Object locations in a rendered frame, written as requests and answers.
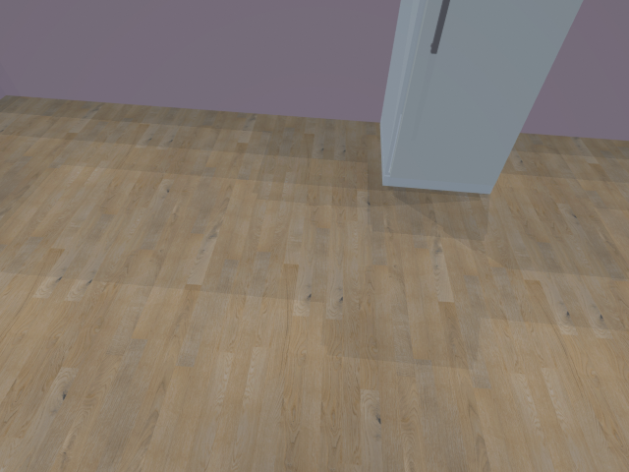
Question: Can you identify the fridge door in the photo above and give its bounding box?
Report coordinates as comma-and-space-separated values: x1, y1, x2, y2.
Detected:
390, 0, 583, 186

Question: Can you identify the handle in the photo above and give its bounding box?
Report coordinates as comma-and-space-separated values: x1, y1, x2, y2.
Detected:
430, 0, 450, 54

